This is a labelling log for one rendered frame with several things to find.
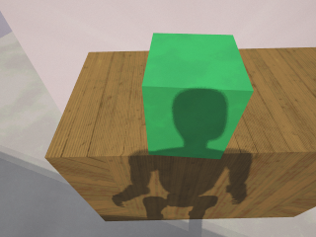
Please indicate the pedestal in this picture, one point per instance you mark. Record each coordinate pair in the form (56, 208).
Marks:
(267, 170)

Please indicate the carton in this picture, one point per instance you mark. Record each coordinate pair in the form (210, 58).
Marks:
(195, 89)

